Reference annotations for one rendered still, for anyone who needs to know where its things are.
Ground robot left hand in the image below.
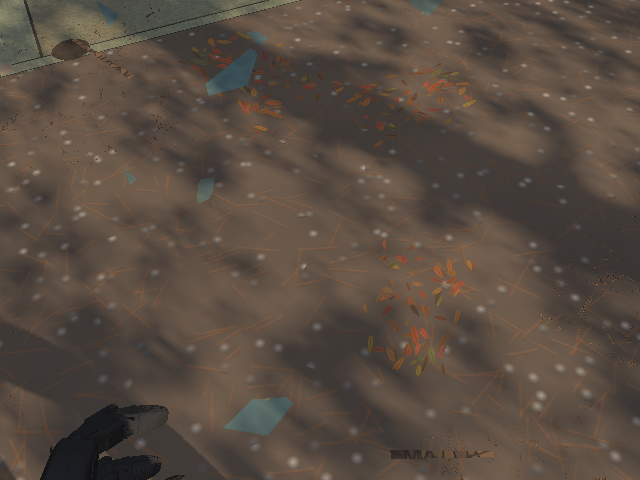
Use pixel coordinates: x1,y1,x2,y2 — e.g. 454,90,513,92
40,404,186,480

